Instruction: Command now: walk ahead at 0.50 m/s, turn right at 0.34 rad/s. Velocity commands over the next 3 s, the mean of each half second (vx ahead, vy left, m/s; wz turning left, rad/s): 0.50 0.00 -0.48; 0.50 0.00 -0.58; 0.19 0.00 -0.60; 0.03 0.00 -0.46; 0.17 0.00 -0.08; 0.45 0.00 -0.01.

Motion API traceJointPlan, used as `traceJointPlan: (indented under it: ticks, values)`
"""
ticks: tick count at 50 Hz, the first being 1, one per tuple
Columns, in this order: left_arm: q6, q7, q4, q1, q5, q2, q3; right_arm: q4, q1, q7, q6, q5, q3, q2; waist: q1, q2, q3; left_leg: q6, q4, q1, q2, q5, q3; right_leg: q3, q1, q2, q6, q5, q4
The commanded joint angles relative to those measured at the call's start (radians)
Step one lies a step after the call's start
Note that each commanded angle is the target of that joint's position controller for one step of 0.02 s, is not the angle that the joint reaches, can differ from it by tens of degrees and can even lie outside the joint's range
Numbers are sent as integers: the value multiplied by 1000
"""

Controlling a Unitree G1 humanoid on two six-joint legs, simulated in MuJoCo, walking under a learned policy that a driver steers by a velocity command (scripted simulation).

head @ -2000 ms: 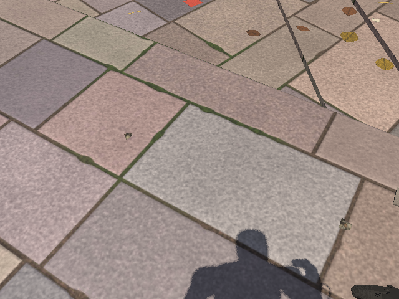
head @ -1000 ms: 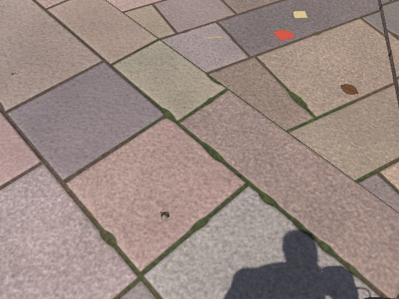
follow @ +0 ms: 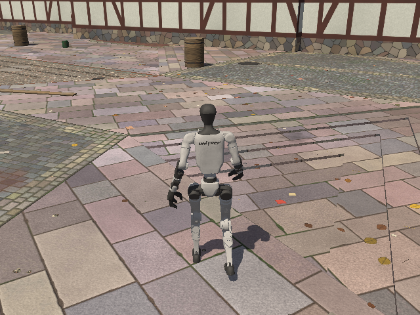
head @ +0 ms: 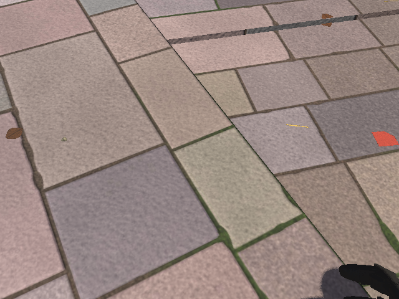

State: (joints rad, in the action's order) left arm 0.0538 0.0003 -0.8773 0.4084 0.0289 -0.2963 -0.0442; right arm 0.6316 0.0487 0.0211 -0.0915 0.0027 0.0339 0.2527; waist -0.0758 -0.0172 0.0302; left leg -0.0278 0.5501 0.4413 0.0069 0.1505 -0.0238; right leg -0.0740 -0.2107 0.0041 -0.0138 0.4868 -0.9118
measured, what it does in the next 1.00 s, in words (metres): walks ahead, turning right: right foot, then left foot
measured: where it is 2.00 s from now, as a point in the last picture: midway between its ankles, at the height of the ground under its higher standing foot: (283, 233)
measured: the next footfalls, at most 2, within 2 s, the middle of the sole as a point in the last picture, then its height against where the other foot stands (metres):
right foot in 0.46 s outside the picture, level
left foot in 0.94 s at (241, 239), level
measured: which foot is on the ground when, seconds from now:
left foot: down 0.00-0.48, up 0.50-0.92, down 0.94-1.00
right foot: up 0.00-0.44, down 0.46-0.96, up 0.98-1.00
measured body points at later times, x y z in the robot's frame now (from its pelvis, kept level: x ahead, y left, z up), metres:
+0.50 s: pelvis +0.26 -0.07 -0.01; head +0.29 -0.09 +0.43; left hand +0.52 +0.12 -0.10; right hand +0.20 -0.34 -0.15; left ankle +0.10 +0.11 -0.68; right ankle +0.33 -0.17 -0.73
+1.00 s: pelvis +0.53 -0.13 +0.00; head +0.54 -0.13 +0.45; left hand +0.71 +0.06 -0.13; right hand +0.55 -0.43 -0.09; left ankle +0.63 -0.06 -0.73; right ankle +0.34 -0.17 -0.69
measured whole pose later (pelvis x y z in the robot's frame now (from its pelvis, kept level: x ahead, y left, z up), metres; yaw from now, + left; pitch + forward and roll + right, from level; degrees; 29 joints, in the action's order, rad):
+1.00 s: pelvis +0.53 -0.13 +0.00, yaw -34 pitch +2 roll +0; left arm 0.11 0.10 -0.78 0.38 -0.08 -0.26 -0.04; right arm 0.72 0.12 0.01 -0.11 0.06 -0.02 0.27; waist -0.03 -0.01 -0.01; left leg -0.03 0.61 0.40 0.01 0.24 -0.03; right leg -0.24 -0.18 0.13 -0.04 0.50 -0.83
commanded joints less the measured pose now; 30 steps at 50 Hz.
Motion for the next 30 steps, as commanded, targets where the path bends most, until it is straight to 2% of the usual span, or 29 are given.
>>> traceJointPlan:
  ticks: [1, 2, 3, 5, 7, 10, 13, 15, 18, 20, 21, 22, 23, 24, 25, 26, 27, 28, 29, 30]
  values:
    - [28, -5, 115, -75, 14, -130, -30, 28, 260, -10, 4, -1, 52, 142, 156, 137, -147, -175, -266, -566, 330, 145, 437, -31, -544, -82, -5, -77, -326]
    - [21, -5, 119, -97, 2, -119, -34, 33, 210, -7, 0, 1, 45, 112, 130, 126, -90, -166, -302, -469, 294, 74, 353, -29, -519, -105, 1, -131, -285]
    - [10, -4, 118, -83, 2, -101, -36, 38, 180, -5, -7, 9, 42, 96, 100, 147, -67, -157, -336, -396, 270, 19, 280, -35, -467, -127, 6, -172, -259]
    - [-13, -2, 118, -74, 5, -60, -32, 56, 153, -6, -21, 9, 47, 92, 73, 129, -41, -165, -386, -322, 260, -67, 191, -28, -427, -136, 17, -209, -236]
    - [-26, -2, 140, -109, 0, -46, -32, 77, 153, -11, -30, 10, 57, 114, 65, 97, -13, -173, -414, -304, 269, -134, 124, -37, -462, -142, 28, -269, -190]
    - [-26, 10, 165, -171, -5, -35, -28, 103, 168, -22, -27, 12, 67, 140, 76, 74, 7, -164, -427, -326, 255, -185, 17, -31, -485, -138, 31, -419, -38]
    - [-19, 31, 198, -276, -8, -19, -18, 124, 194, -31, -18, 5, 75, 171, 114, 58, 36, -143, -430, -339, 248, -198, -73, 28, -450, -124, 16, -532, 124]
    - [-19, 42, 229, -341, -9, -18, -15, 143, 227, -33, -9, -4, 81, 188, 136, 49, 55, -135, -422, -387, 265, -201, -102, 52, -456, -118, -1, -531, 194]
    - [-23, 57, 271, -397, -8, -32, -19, 168, 260, -32, 12, -21, 91, 208, 142, 57, 71, -113, -366, -492, 293, -279, -134, 88, -471, -100, -37, -442, 257]
    - [-27, 62, 286, -376, -11, -56, -33, 169, 251, -35, 26, -30, 99, 236, 110, 86, 32, -91, -255, -531, 294, -563, -165, 144, -387, -48, -74, -340, 269]
    - [2, 76, 233, -227, -129, -53, -13, 188, 303, 7, -22, 174, 29, 109, 46, 124, -41, -131, -255, -532, 347, -667, -153, 79, -236, -27, -112, -399, 266]
    - [-24, 43, 191, -147, -105, -93, -58, 195, 258, -7, 26, 36, 85, 219, 8, 104, -44, -66, 46, -532, 239, -739, -251, 240, -172, 77, -127, -177, 307]
    - [-29, 30, 157, -2, -115, -140, -73, 179, 317, -18, 35, 14, 72, 214, -42, 35, -159, -32, 347, -378, 221, -624, -260, 176, 101, 89, -165, -236, 356]
    - [-32, 24, 173, 22, -107, -277, -108, 114, 371, -14, 30, 8, 43, 107, -5, -184, -286, 40, 724, 29, 108, -4, -246, -311, 437, -219, -299, -284, 379]
    - [-40, 21, 204, 32, -50, -309, -115, 72, 290, -10, 26, 29, 47, 132, -34, -148, -392, 78, 902, 208, -34, 437, -45, -723, 513, -348, -388, -467, 564]
    - [-46, 20, 178, 18, -38, -296, -111, 41, 166, -9, 28, 28, 49, 152, -41, -38, -283, 59, 901, 306, 29, 354, 59, -557, 479, -306, -343, -496, 577]
    - [-44, 12, 162, -13, -41, -235, -96, 46, 175, -12, 19, 18, 34, 129, -6, -25, -162, 45, 826, 299, 69, 266, 54, -431, 347, -287, -315, -560, 565]
    - [-40, 8, 158, -56, -42, -176, -78, 61, 190, -17, 22, 24, 30, 120, 41, -6, -87, 38, 723, 238, 105, 227, 60, -333, 216, -226, -266, -600, 573]
    - [-38, 6, 168, -100, -37, -137, -64, 66, 215, -19, 36, 39, 32, 127, 80, -35, -61, 43, 663, 159, 115, 214, 62, -276, 107, -183, -244, -617, 596]
    - [-32, 9, 177, -125, -40, -118, -56, 80, 241, -18, 54, 47, 32, 133, 100, -49, -76, 49, 625, 96, 116, 206, 60, -242, 50, -157, -238, -599, 615]
Over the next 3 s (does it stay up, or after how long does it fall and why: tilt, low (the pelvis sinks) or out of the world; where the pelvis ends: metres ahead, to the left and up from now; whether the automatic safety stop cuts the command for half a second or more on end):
stays up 0.81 -0.54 -0.15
